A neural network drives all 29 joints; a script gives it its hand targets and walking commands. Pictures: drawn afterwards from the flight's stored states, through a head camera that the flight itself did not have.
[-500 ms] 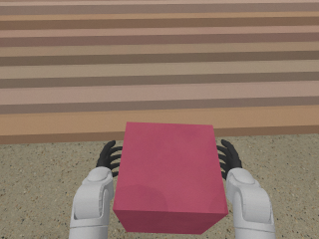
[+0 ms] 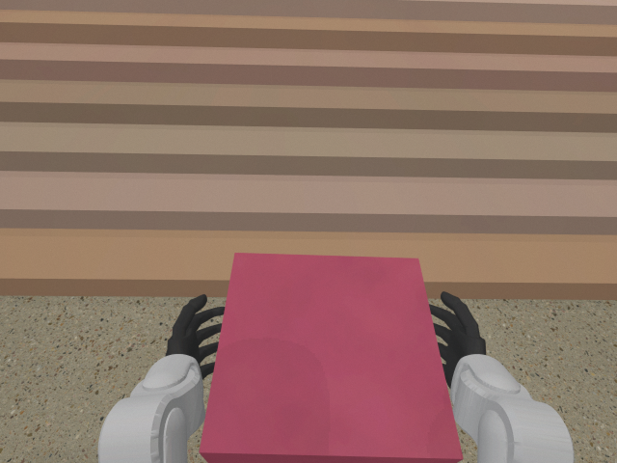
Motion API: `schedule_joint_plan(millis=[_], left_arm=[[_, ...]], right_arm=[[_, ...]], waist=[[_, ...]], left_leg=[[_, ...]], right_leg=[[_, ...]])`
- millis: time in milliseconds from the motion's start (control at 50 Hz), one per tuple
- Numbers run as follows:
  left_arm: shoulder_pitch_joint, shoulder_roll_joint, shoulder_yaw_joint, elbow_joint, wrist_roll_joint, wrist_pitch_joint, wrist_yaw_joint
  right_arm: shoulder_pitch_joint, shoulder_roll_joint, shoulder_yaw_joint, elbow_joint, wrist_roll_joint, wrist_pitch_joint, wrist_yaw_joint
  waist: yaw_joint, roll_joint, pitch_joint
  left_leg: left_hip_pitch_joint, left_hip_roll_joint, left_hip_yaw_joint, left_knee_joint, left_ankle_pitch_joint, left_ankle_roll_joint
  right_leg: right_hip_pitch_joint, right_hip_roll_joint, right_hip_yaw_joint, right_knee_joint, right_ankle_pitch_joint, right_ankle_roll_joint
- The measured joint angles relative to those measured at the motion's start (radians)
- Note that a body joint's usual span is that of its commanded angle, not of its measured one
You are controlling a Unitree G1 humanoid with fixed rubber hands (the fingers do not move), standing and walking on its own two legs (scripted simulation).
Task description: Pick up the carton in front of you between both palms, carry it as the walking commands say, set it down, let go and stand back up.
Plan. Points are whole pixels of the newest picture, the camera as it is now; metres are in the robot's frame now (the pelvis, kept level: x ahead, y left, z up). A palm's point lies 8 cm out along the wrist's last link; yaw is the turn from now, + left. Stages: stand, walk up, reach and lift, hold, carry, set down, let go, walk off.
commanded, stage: carry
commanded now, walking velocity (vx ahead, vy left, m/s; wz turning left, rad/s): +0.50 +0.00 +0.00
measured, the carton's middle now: (321, 383) +0.25 +0.01 +0.03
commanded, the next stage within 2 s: none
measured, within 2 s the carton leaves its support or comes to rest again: neither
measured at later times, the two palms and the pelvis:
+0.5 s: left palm (259, 196) +0.56 +0.13 +0.07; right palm (429, 201) +0.57 -0.17 +0.08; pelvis +0.33 -0.02 -0.02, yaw +0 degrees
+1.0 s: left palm (277, 86) +1.00 +0.15 +0.10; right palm (395, 90) +0.98 -0.15 +0.11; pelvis +0.66 +0.02 -0.03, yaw -1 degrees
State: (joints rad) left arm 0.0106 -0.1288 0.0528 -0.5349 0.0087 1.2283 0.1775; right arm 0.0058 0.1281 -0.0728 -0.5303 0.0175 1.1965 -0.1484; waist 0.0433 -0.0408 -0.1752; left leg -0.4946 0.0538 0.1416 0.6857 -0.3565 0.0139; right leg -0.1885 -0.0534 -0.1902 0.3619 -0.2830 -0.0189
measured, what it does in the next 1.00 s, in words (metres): walks ahead: left foot, then right foot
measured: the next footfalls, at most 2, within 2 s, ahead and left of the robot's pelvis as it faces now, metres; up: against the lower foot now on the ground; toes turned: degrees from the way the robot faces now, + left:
left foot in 0.08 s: +0.17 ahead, +0.12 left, +0.00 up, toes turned +10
right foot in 0.44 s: +0.45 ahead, -0.11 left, +0.00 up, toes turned -13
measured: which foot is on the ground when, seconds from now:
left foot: up 0.00-0.06, down 0.08-0.48, up 0.50-0.88, down 0.90-1.00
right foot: down 0.00-0.10, up 0.12-0.42, down 0.44-0.90, up 0.92-1.00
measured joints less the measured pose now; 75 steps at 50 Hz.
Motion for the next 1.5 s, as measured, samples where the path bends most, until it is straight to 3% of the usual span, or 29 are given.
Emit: schedule_joint_plan(millis=[60, 100, 120, 180, 220, 320, 420, 460, 500, 540, 580, 700, 780, 840, 900, 940, 980, 1020, 1140, 1240, 1320, 1380, 1420, 1440, 1460, 1480, 1500], left_arm=[[-0.014, 0.001, 0.002, 0.015, -0.001, -0.001, -0.006], [-0.013, 0.002, 0.01, 0.034, 0.007, -0.006, -0.015], [-0.007, 0.002, 0.018, 0.052, 0.011, -0.009, -0.021], [0.019, 0.0, 0.021, 0.093, 0.023, -0.014, -0.034], [0.03, -0.001, 0.01, 0.103, 0.027, -0.025, -0.05], [0.065, -0.006, -0.013, 0.065, 0.028, -0.086, -0.056], [0.094, -0.008, -0.014, -0.006, 0.035, -0.11, -0.058], [0.08, -0.007, -0.019, -0.022, 0.037, -0.102, -0.058], [0.054, -0.004, -0.027, -0.011, 0.036, -0.092, -0.051], [0.038, -0.003, -0.028, -0.024, 0.026, -0.073, -0.032], [0.033, -0.003, -0.021, -0.058, 0.01, -0.058, -0.022], [-0.066, 0.003, 0.008, -0.12, -0.028, -0.011, -0.011], [-0.188, 0.017, 0.037, -0.057, -0.044, 0.006, -0.01], [-0.27, 0.056, 0.043, 0.035, -0.051, 0.023, -0.004], [-0.354, 0.085, 0.066, 0.125, -0.055, 0.039, 0.01], [-0.409, 0.107, 0.099, 0.181, -0.064, 0.037, 0.014], [-0.458, 0.111, 0.13, 0.232, -0.075, 0.027, 0.018], [-0.5, 0.084, 0.166, 0.27, -0.065, 0.012, 0.022], [-0.564, 0.006, 0.231, 0.275, 0.0, -0.067, 0.016], [-0.537, 0.002, 0.219, 0.254, 0.007, -0.098, -0.002], [-0.47, -0.006, 0.208, 0.224, 0.004, -0.095, -0.003], [-0.443, -0.002, 0.209, 0.177, 0.001, -0.078, -0.002], [-0.447, 0.017, 0.212, 0.162, -0.002, -0.071, 0.006], [-0.453, 0.028, 0.21, 0.171, -0.002, -0.071, 0.011], [-0.461, 0.034, 0.204, 0.195, -0.001, -0.075, 0.014], [-0.466, 0.024, 0.192, 0.231, 0.006, -0.084, 0.016], [-0.469, -0.008, 0.179, 0.27, 0.02, -0.098, 0.015]], right_arm=[[0.002, 0.0, 0.0, 0.007, -0.01, -0.01, 0.004], [0.007, 0.001, 0.012, 0.03, -0.024, -0.02, 0.008], [0.012, 0.001, 0.023, 0.054, -0.034, -0.026, 0.008], [0.042, 0.004, 0.036, 0.087, -0.053, -0.026, 0.008], [0.07, 0.007, 0.036, 0.077, -0.059, -0.034, 0.009], [0.083, 0.008, 0.033, 0.028, -0.05, -0.064, 0.011], [0.068, 0.006, 0.05, -0.006, -0.043, -0.078, 0.017], [0.063, 0.005, 0.046, -0.027, -0.042, -0.075, 0.017], [0.049, 0.003, 0.028, -0.034, -0.038, -0.061, 0.017], [0.033, 0.002, 0.024, -0.051, -0.036, -0.04, 0.014], [0.025, 0.001, 0.027, -0.077, -0.034, -0.027, 0.013], [-0.026, -0.001, 0.022, -0.156, -0.036, -0.011, 0.001], [-0.119, -0.001, -0.018, -0.135, -0.03, 0.015, -0.022], [-0.203, -0.016, -0.04, -0.052, -0.024, 0.04, -0.037], [-0.314, -0.042, -0.057, 0.069, -0.007, 0.053, -0.046], [-0.392, -0.038, -0.069, 0.16, 0.0, 0.034, -0.055], [-0.452, -0.031, -0.093, 0.221, 0.006, 0.023, -0.067], [-0.488, -0.027, -0.126, 0.255, 0.013, 0.009, -0.07], [-0.558, -0.006, -0.205, 0.28, 0.023, -0.068, -0.048], [-0.542, 0.006, -0.204, 0.277, 0.01, -0.11, -0.027], [-0.492, 0.012, -0.176, 0.26, 0.005, -0.103, -0.026], [-0.48, 0.014, -0.15, 0.244, 0.005, -0.097, -0.027], [-0.498, 0.007, -0.13, 0.261, 0.009, -0.107, -0.032], [-0.506, 0.001, -0.123, 0.276, 0.012, -0.111, -0.036], [-0.506, -0.01, -0.122, 0.288, 0.017, -0.11, -0.038], [-0.489, -0.028, -0.125, 0.293, 0.024, -0.106, -0.041], [-0.463, -0.057, -0.137, 0.289, 0.038, -0.099, -0.039]], waist=[[0.006, 0.007, -0.007], [0.0, 0.008, -0.016], [-0.011, 0.006, -0.023], [-0.044, 0.044, -0.022], [-0.067, 0.064, -0.005], [-0.107, 0.078, 0.03], [-0.089, 0.067, 0.035], [-0.068, 0.069, 0.038], [-0.035, 0.072, 0.041], [-0.012, 0.056, 0.055], [0.004, 0.046, 0.073], [0.024, 0.043, 0.073], [0.022, 0.052, 0.06], [0.006, 0.044, 0.044], [-0.017, 0.037, 0.048], [-0.066, 0.007, 0.079], [-0.099, 0.007, 0.125], [-0.113, 0.011, 0.168], [-0.113, 0.03, 0.239], [-0.107, 0.044, 0.219], [-0.133, 0.068, 0.141], [-0.159, 0.061, 0.053], [-0.185, 0.043, 0.019], [-0.193, 0.027, 0.019], [-0.189, 0.006, 0.034], [-0.169, -0.001, 0.066], [-0.136, 0.039, 0.115]], left_leg=[[0.045, -0.008, 0.045, -0.19, 0.123, 0.0], [0.079, -0.016, 0.073, -0.198, 0.199, 0.026], [0.081, -0.022, 0.086, -0.162, 0.18, 0.039], [0.13, -0.02, 0.099, -0.162, 0.093, 0.049], [0.186, -0.018, 0.095, -0.221, 0.091, 0.032], [0.336, -0.011, 0.072, -0.358, 0.076, 0.01], [0.481, 0.02, 0.055, -0.366, -0.03, -0.047], [0.486, 0.052, 0.035, -0.233, -0.123, -0.064], [0.366, 0.076, -0.026, 0.074, -0.115, -0.046], [0.214, 0.049, -0.08, 0.349, -0.107, -0.022], [0.095, 0.034, -0.079, 0.452, -0.056, -0.007], [-0.096, 0.041, -0.035, 0.197, 0.121, -0.001], [-0.127, 0.039, -0.016, 0.011, 0.214, 0.008], [-0.114, 0.023, 0.021, -0.079, 0.262, 0.021], [-0.053, -0.011, 0.052, -0.147, 0.275, 0.054], [-0.063, -0.034, 0.061, -0.058, 0.225, 0.096], [-0.055, -0.043, 0.056, -0.033, 0.164, 0.104], [-0.017, -0.052, 0.05, -0.074, 0.155, 0.092], [0.111, -0.067, 0.04, -0.183, 0.107, 0.098], [0.229, -0.066, 0.013, -0.211, 0.012, 0.079], [0.331, -0.052, -0.034, -0.227, -0.085, 0.056], [0.394, -0.052, -0.052, -0.269, -0.142, 0.034], [0.427, -0.054, -0.057, -0.278, -0.164, 0.023], [0.438, -0.055, -0.054, -0.254, -0.156, 0.019], [0.434, -0.053, -0.048, -0.179, -0.129, 0.012], [0.403, -0.034, -0.054, -0.029, -0.073, 0.0], [0.341, 0.004, -0.105, 0.199, -0.001, -0.006]], right_leg=[[0.066, -0.02, 0.01, 0.031, -0.075, 0.033], [0.066, -0.049, 0.025, 0.147, -0.164, 0.049], [0.03, -0.064, 0.043, 0.25, -0.176, 0.048], [-0.141, -0.041, 0.093, 0.58, -0.202, 0.034], [-0.236, -0.029, 0.086, 0.644, -0.179, 0.025], [-0.363, -0.027, 0.058, 0.432, -0.053, 0.019], [-0.333, -0.008, -0.01, 0.146, 0.13, 0.007], [-0.293, 0.004, -0.043, 0.137, 0.197, -0.035], [-0.285, 0.01, -0.062, 0.216, 0.124, -0.067], [-0.242, 0.009, -0.064, 0.203, 0.059, -0.069], [-0.179, 0.008, -0.06, 0.145, 0.058, -0.051], [0.007, 0.013, -0.034, -0.027, 0.037, -0.028], [0.116, 0.016, -0.015, -0.06, -0.027, -0.001], [0.191, 0.009, -0.006, -0.05, -0.104, 0.025], [0.226, -0.008, 0.011, 0.064, -0.22, 0.048], [0.123, -0.039, 0.055, 0.364, -0.233, 0.034], [-0.054, -0.002, 0.133, 0.721, -0.192, 0.011], [-0.206, 0.016, 0.153, 0.904, -0.137, -0.02], [-0.489, 0.002, 0.147, 0.867, -0.032, -0.045], [-0.607, 0.003, 0.132, 0.832, -0.038, -0.046], [-0.644, 0.003, 0.107, 1.01, -0.052, -0.066], [-0.689, 0.006, 0.114, 1.232, -0.151, -0.08], [-0.74, 0.021, 0.124, 1.324, -0.366, -0.086], [-0.757, 0.033, 0.125, 1.267, -0.455, -0.089], [-0.736, 0.05, 0.124, 1.094, -0.448, -0.089], [-0.665, 0.072, 0.115, 0.957, -0.421, -0.088], [-0.576, 0.111, 0.077, 0.907, -0.481, -0.093]])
